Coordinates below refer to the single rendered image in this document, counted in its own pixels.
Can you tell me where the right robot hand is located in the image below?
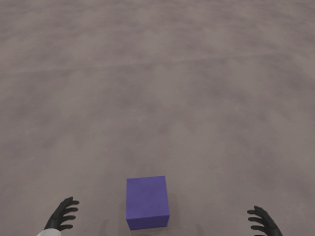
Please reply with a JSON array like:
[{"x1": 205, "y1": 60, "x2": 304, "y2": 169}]
[{"x1": 247, "y1": 206, "x2": 283, "y2": 236}]

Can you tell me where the left robot hand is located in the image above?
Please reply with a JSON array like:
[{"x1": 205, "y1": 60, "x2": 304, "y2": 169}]
[{"x1": 43, "y1": 197, "x2": 80, "y2": 231}]

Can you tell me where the carton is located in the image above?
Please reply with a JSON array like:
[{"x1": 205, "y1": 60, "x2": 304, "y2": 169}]
[{"x1": 126, "y1": 176, "x2": 170, "y2": 230}]

